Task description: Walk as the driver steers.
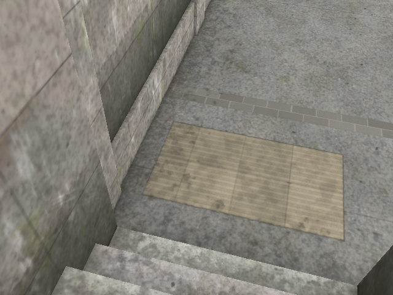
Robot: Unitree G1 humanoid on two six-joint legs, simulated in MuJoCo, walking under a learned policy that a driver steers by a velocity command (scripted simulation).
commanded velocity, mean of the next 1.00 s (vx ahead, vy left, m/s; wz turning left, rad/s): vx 0.16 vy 0.00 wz -0.39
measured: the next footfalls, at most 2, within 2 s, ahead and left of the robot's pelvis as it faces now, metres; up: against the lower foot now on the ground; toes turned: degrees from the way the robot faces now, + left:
right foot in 0.60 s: +0.03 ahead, -0.12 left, +0.00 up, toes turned -19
left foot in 1.06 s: +0.27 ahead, -0.05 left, -0.21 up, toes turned -26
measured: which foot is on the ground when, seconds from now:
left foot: down 0.00-0.60, up 0.62-1.00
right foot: down 0.00-0.32, up 0.34-0.58, down 0.60-1.00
